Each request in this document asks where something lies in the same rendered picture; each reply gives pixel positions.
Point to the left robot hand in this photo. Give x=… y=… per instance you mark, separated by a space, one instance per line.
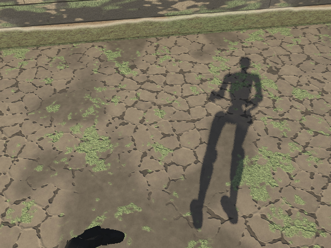
x=94 y=237

